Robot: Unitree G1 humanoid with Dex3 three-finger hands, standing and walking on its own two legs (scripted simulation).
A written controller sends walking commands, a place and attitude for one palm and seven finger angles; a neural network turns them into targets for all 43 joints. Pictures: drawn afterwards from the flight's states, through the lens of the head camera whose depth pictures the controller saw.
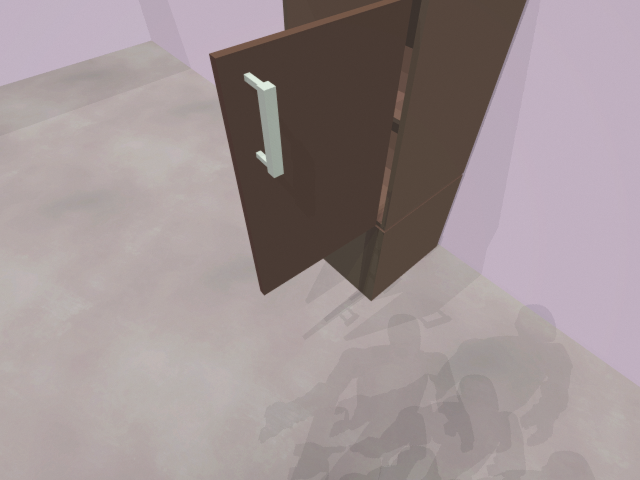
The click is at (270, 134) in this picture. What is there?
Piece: cupboard door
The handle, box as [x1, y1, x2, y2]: [244, 72, 283, 177]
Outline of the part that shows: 249,72 244,74 244,79 257,90 265,147 265,153 264,154 261,151 256,152 256,156 267,167 268,172 273,177 275,177 283,173 275,86 268,81 262,82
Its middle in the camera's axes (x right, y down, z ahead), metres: -0.09 -0.17 +0.60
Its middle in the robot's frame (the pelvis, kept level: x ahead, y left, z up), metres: +0.58 +0.12 +0.13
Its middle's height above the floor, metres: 0.91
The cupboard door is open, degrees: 86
